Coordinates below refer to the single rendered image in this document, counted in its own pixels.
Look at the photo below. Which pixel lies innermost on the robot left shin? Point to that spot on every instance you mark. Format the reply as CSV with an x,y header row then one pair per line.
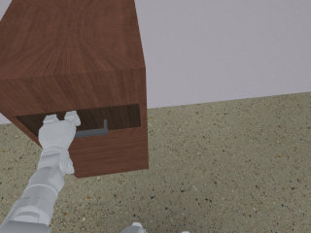
x,y
137,224

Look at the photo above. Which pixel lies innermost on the handle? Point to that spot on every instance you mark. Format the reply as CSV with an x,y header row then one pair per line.
x,y
93,132

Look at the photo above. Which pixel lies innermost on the left robot hand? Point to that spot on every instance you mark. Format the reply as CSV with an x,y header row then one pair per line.
x,y
59,133

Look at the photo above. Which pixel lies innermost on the cabinet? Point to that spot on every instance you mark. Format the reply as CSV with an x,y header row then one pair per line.
x,y
66,55

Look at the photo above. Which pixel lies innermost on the drawer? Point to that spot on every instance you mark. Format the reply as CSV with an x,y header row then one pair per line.
x,y
118,117

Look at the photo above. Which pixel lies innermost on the robot left upper arm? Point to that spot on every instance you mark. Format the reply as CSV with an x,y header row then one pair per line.
x,y
15,226

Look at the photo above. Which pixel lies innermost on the left robot forearm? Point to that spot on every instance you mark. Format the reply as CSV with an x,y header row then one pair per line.
x,y
37,201

